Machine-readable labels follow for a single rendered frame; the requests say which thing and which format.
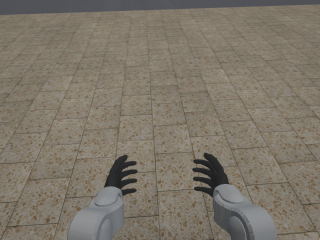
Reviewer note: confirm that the left robot hand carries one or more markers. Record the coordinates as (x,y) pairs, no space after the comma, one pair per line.
(114,179)

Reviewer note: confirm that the right robot hand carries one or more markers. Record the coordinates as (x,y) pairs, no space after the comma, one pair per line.
(216,173)

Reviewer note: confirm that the right robot forearm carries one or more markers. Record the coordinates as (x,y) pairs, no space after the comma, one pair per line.
(242,220)

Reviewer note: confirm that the left robot forearm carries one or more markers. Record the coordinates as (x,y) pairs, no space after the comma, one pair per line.
(101,219)

